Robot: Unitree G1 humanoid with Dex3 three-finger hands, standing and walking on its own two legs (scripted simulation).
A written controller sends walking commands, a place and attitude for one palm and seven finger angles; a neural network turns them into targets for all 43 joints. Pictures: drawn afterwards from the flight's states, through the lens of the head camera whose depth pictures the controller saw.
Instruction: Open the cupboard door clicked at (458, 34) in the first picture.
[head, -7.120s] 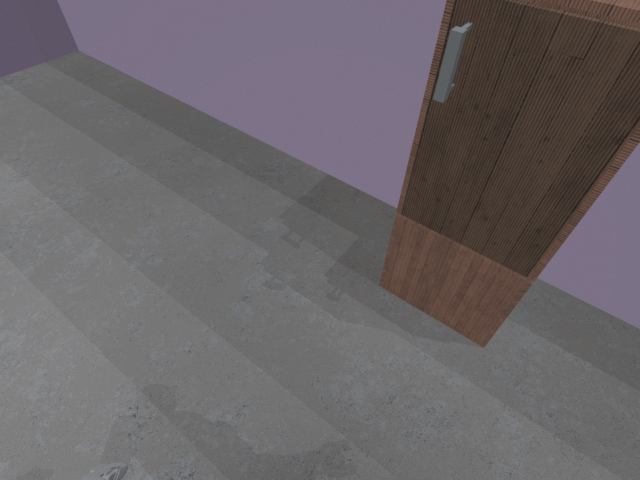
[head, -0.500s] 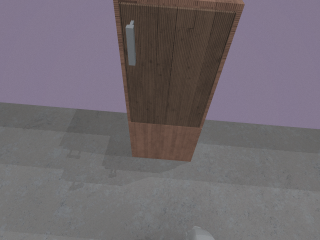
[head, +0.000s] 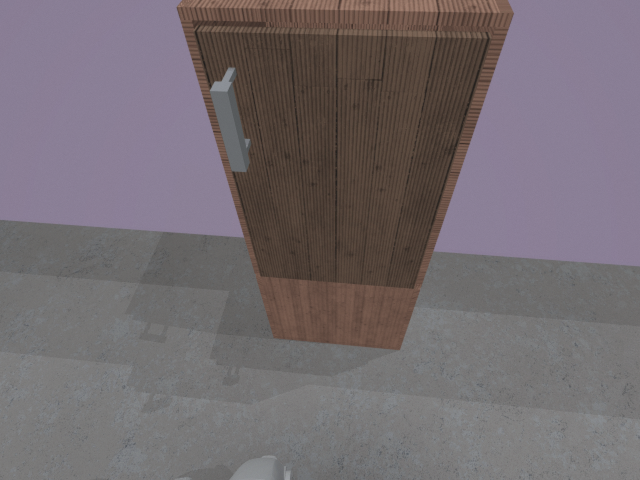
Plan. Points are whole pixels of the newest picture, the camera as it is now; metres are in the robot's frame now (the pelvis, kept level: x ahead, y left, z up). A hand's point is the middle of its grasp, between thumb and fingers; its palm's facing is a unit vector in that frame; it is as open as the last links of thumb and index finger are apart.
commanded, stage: come to a stop and stand still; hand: left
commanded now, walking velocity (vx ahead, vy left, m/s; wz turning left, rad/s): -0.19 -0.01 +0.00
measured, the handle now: (235, 121) +0.57 +0.16 +0.13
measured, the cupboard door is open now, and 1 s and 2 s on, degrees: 0 0 0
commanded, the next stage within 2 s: look again from close up in 1.22 s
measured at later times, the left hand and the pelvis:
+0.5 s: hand out of the picture +0.00 +0.25 -0.18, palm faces +0.02 -0.98 -0.19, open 7.4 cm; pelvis -0.02 +0.04 +0.01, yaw -1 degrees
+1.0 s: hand out of the picture -0.07 +0.12 -0.17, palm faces +0.05 -0.98 -0.18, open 7.3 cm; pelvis -0.05 -0.03 +0.00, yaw +1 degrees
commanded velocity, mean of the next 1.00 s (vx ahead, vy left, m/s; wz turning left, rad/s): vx -0.01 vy -0.06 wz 0.00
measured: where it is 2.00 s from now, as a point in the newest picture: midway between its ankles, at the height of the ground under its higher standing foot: outside the picture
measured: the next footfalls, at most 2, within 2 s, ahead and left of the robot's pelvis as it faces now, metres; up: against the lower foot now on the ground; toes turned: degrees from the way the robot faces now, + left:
left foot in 0.16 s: +0.06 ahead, +0.13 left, +0.00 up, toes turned +5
right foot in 0.70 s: -0.04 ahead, -0.11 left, +0.00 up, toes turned -4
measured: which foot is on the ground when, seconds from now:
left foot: up 0.00-0.14, down 0.16-0.70, up 0.72-0.94, down 0.96-1.00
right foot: down 0.00-0.16, up 0.18-0.68, down 0.70-1.00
